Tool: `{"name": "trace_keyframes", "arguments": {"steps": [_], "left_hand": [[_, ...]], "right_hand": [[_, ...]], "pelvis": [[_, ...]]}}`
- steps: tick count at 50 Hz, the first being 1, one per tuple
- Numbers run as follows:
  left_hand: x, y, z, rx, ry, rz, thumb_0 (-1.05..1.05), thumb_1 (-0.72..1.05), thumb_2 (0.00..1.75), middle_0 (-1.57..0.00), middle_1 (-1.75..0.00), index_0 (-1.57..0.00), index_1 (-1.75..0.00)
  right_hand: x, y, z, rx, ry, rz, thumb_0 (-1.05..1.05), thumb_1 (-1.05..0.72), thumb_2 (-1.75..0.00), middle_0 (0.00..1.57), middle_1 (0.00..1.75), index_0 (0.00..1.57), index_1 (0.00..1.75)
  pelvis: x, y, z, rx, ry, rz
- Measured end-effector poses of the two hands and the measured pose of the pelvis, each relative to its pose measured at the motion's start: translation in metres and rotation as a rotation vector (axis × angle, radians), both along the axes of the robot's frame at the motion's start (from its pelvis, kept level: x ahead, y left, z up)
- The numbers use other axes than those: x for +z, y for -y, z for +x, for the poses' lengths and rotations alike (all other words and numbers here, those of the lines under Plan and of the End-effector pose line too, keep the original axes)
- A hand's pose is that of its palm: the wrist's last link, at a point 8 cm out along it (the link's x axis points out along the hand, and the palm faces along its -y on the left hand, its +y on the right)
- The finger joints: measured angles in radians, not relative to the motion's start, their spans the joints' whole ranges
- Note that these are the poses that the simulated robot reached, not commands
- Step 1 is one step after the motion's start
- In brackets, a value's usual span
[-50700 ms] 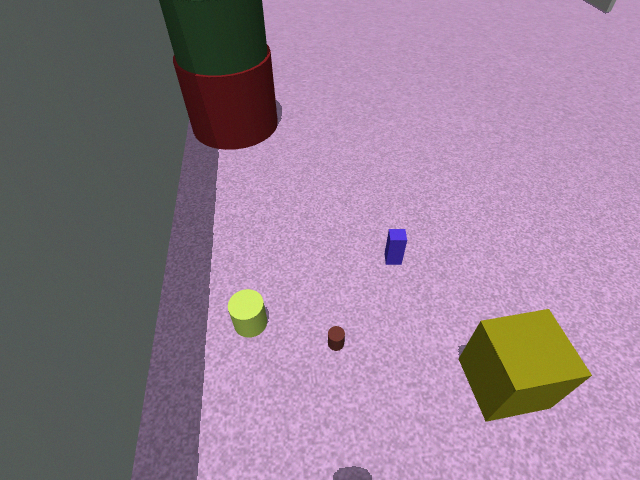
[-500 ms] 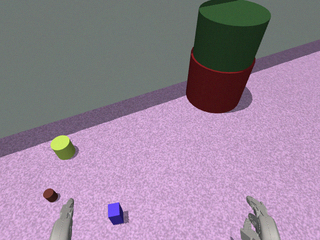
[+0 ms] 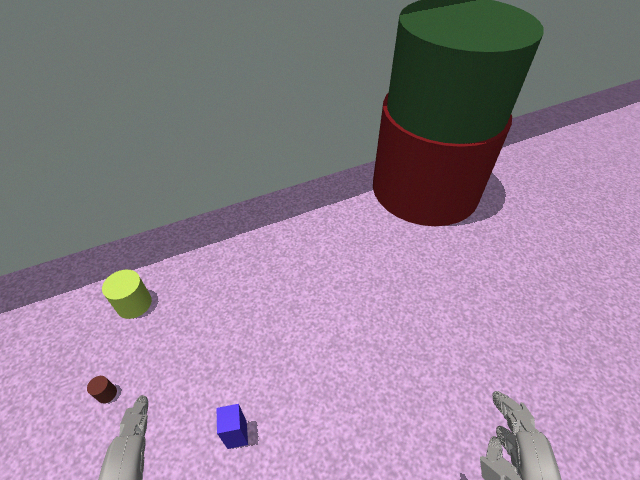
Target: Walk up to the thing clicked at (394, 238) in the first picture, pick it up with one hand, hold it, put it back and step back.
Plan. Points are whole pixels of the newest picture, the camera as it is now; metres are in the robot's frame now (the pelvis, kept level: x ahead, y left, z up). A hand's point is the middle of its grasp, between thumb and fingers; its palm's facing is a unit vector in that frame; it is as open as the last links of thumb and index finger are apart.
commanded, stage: stand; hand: left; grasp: from the side
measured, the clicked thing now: (232, 427) +0.39 +0.24 -0.65
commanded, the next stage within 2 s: none
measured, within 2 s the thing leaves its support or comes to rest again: neither
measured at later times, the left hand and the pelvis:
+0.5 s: hand out of the picture +0.14 +0.22 -0.10, palm faces -0.03 -0.94 -0.33, open 8.9 cm; pelvis +0.00 +0.00 +0.01, yaw +0 degrees
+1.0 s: hand out of the picture +0.04 +0.26 -0.11, palm faces -0.03 -0.94 -0.34, open 7.4 cm; pelvis -0.01 +0.02 +0.05, yaw -1 degrees
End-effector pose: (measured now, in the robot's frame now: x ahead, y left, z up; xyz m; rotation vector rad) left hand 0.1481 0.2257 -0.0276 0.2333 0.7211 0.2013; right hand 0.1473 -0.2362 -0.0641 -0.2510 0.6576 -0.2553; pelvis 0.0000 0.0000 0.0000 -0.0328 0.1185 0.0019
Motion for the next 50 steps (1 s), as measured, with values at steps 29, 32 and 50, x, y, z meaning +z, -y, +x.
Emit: {"name": "trace_keyframes", "arguments": {"steps": [29,32,50], "left_hand": [[-0.047,-0.058,-0.045,-0.044,-0.277,0.060,0.00,0.77,0.87,-0.20,-0.30,-0.20,-0.29],[-0.049,-0.068,-0.063,-0.017,-0.347,0.062,0.00,0.83,0.88,-0.20,-0.30,-0.20,-0.30],[-0.042,-0.080,-0.110,0.034,-0.515,0.040,0.00,0.90,0.90,-0.20,-0.30,-0.20,-0.30]], "right_hand": [[-0.015,0.036,-0.045,0.054,-0.385,-0.024,0.01,-0.90,-0.90,0.21,0.30,0.21,0.30],[-0.012,0.040,-0.059,0.026,-0.436,-0.022,0.01,-0.90,-0.90,0.21,0.30,0.21,0.30],[-0.010,0.023,-0.103,-0.020,-0.568,0.043,0.01,-0.90,-0.90,0.21,0.30,0.21,0.30]], "pelvis": [[0.022,-0.007,-0.002,-0.004,0.121,0.029],[0.029,-0.009,-0.001,-0.004,0.137,0.029],[0.053,-0.020,-0.013,-0.010,0.195,0.034]]}}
